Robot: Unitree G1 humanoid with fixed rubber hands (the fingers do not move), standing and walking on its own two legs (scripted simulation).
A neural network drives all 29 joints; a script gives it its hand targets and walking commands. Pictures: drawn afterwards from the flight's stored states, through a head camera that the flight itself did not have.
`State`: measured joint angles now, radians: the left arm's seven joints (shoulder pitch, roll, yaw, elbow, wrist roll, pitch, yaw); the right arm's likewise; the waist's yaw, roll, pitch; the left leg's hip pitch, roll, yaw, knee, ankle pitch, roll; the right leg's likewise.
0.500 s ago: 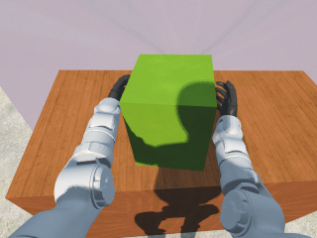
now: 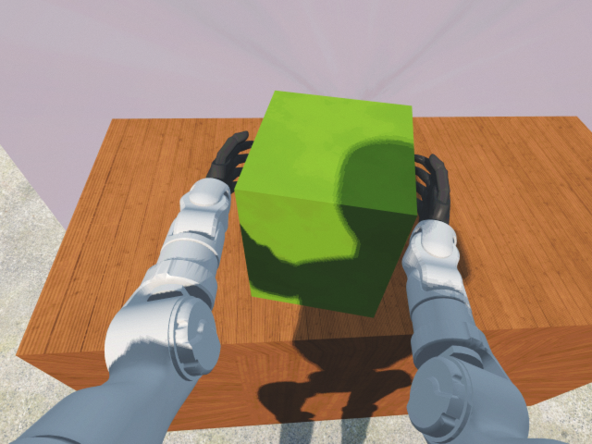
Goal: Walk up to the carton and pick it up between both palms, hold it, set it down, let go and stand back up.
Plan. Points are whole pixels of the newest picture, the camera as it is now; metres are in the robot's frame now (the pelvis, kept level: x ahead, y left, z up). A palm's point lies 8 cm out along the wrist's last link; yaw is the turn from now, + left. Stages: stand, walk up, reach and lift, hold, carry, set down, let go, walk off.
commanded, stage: set down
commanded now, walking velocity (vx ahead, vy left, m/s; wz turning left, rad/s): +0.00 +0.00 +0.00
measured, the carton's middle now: (325, 207) +0.42 -0.10 +0.05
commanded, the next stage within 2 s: none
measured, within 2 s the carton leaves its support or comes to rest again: neither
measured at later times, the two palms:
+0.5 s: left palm (222, 183) +0.45 +0.05 +0.09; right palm (429, 217) +0.35 -0.23 +0.09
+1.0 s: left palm (222, 185) +0.46 +0.05 +0.09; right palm (428, 219) +0.35 -0.23 +0.09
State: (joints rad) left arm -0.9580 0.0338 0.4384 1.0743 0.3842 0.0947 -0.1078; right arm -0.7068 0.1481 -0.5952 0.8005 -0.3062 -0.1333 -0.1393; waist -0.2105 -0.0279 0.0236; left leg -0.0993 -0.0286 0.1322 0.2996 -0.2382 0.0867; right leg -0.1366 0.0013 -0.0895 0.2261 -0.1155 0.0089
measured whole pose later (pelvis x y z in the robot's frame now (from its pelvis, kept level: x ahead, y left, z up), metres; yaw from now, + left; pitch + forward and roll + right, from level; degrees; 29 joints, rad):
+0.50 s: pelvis +0.00 +0.00 +0.00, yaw -1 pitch +2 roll -2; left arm -0.96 0.02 0.50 1.06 0.43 0.03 -0.13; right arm -0.70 0.18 -0.64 0.78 -0.35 -0.19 -0.12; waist -0.20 -0.04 0.04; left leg -0.12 -0.02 0.13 0.31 -0.25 0.08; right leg -0.15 0.01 -0.09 0.23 -0.12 0.00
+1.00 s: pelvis +0.00 -0.01 +0.00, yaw -1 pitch +3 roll -2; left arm -0.96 0.02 0.54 1.03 0.46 0.01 -0.15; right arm -0.70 0.20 -0.64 0.76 -0.38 -0.22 -0.11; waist -0.20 -0.04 0.06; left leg -0.14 -0.02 0.13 0.33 -0.25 0.08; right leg -0.18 0.01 -0.09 0.24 -0.12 0.00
